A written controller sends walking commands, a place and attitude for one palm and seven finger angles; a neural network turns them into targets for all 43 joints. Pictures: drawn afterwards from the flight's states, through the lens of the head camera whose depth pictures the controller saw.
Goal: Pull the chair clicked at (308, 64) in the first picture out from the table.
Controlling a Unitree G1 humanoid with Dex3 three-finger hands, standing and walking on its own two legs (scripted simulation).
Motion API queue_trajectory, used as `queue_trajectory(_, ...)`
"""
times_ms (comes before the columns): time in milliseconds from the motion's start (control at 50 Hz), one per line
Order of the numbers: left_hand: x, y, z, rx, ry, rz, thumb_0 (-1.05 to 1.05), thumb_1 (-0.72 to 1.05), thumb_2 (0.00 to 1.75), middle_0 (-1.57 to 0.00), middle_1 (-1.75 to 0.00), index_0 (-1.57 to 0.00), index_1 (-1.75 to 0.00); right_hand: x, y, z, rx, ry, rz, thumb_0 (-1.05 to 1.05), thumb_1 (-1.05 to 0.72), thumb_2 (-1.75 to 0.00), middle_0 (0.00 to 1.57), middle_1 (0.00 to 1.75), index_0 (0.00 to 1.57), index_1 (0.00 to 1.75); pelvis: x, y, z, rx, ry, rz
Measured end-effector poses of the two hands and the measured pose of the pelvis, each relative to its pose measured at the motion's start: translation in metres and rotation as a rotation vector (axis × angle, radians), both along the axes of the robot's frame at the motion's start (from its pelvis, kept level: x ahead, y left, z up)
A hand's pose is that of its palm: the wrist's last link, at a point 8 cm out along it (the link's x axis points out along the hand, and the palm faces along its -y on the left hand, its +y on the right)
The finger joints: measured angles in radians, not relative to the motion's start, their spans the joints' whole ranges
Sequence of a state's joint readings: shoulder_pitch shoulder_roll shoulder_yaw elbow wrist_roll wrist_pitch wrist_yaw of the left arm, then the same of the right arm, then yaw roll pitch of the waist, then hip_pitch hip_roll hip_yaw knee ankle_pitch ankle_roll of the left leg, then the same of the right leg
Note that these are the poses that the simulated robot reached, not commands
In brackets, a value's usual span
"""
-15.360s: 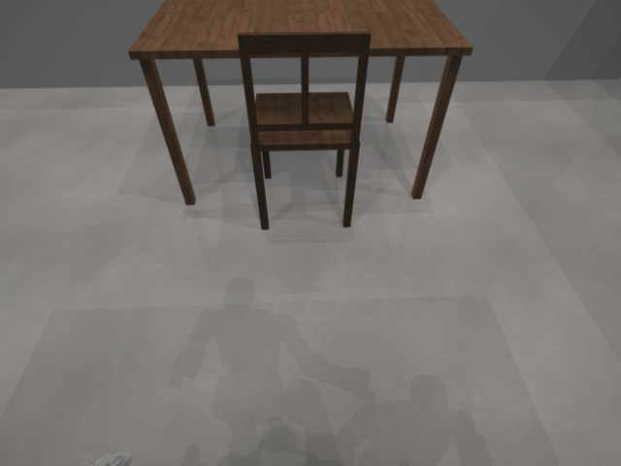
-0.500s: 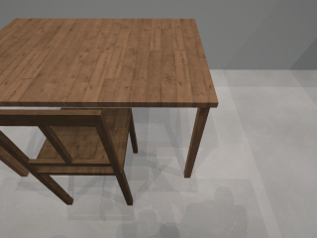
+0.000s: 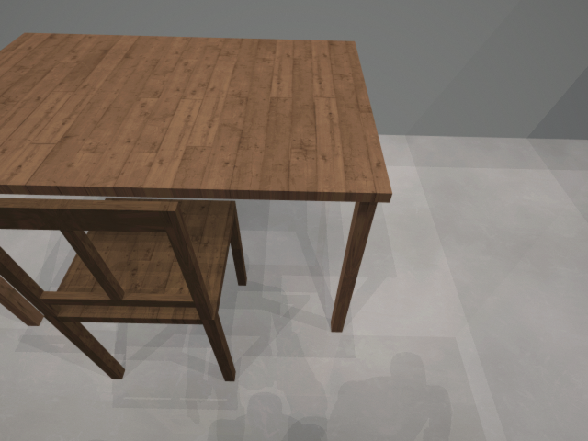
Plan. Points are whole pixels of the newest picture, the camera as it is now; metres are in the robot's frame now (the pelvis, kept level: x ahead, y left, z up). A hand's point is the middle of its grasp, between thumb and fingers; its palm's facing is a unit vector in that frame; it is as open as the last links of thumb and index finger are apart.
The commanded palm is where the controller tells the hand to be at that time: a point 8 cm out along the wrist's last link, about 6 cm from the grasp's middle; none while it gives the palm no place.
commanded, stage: look again from close up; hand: left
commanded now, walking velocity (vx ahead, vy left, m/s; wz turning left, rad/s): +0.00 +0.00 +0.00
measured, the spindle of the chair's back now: (96, 265) +0.44 +0.42 -0.12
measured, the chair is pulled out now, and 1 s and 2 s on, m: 0.00 0.00 0.00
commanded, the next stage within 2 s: none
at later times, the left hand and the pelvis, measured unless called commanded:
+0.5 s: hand out of the picture -0.01 +0.22 -0.19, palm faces +0.01 -0.98 -0.18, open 7.4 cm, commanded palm none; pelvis -0.02 +0.05 -0.01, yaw -1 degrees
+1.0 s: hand out of the picture -0.05 +0.20 -0.18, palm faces +0.01 -0.99 -0.15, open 7.4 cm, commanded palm none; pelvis -0.03 +0.05 +0.00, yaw -1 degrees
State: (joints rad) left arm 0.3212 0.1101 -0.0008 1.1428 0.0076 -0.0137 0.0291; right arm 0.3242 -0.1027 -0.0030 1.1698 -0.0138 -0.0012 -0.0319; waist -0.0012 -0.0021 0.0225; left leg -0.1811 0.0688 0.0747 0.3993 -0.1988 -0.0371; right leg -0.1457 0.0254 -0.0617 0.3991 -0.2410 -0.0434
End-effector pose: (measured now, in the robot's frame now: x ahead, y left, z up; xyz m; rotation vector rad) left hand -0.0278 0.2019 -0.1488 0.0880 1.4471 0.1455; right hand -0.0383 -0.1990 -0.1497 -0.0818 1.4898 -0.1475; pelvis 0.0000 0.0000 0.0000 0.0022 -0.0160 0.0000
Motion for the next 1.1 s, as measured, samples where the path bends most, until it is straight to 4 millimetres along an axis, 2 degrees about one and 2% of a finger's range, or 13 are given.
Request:
queue_trajectory(100,0.004,0.009,0.000,0.028,-0.017,-0.039,0.00,0.91,0.90,-0.20,-0.30,-0.20,-0.30,0.012,0.002,-0.006,-0.004,-0.053,-0.006,0.01,-0.91,-0.90,0.20,0.30,0.20,0.30,-0.004,0.009,-0.004,-0.023,0.006,-0.017)
queue_trajectory(240,0.016,0.035,-0.005,0.039,-0.068,-0.052,0.00,0.91,0.90,-0.20,-0.30,-0.20,-0.30,0.026,0.009,-0.004,-0.040,-0.141,0.004,0.02,-0.92,-0.90,0.20,0.30,0.20,0.30,-0.006,0.027,-0.008,-0.010,-0.011,-0.011)
queue_trajectory(380,0.024,0.059,-0.006,0.044,-0.120,-0.052,0.01,0.91,0.90,-0.20,-0.30,-0.20,-0.30,0.026,0.020,0.001,-0.057,-0.160,0.029,0.02,-0.93,-0.90,0.20,0.30,0.20,0.30,-0.012,0.041,-0.008,-0.007,-0.017,-0.010)
queue_trajectory(500,0.016,0.069,-0.006,0.038,-0.109,-0.054,0.00,0.91,0.90,-0.19,-0.30,-0.20,-0.30,0.020,0.029,0.003,-0.057,-0.155,0.034,0.01,-0.92,-0.90,0.20,0.30,0.20,0.30,-0.018,0.050,-0.007,-0.005,-0.015,-0.010)
queue_trajectory(640,-0.004,0.071,-0.006,0.030,-0.064,-0.044,0.00,0.91,0.90,-0.19,-0.30,-0.20,-0.30,0.013,0.035,0.003,-0.048,-0.135,0.036,0.01,-0.91,-0.90,0.20,0.30,0.20,0.30,-0.022,0.055,-0.006,-0.003,-0.010,-0.008)
queue_trajectory(820,-0.026,0.063,-0.006,0.017,-0.017,-0.031,0.00,0.91,0.90,-0.19,-0.30,-0.20,-0.30,0.010,0.035,0.003,-0.043,-0.127,0.029,0.01,-0.91,-0.90,0.20,0.30,0.20,0.30,-0.023,0.054,-0.005,-0.003,-0.014,-0.012)
queue_trajectory(1100,-0.024,0.050,-0.007,-0.004,-0.024,-0.040,0.00,0.91,0.90,-0.20,-0.30,-0.20,-0.30,0.004,0.031,0.003,-0.041,-0.112,0.012,0.01,-0.91,-0.90,0.20,0.30,0.20,0.30,-0.025,0.048,-0.005,-0.004,-0.013,-0.020)
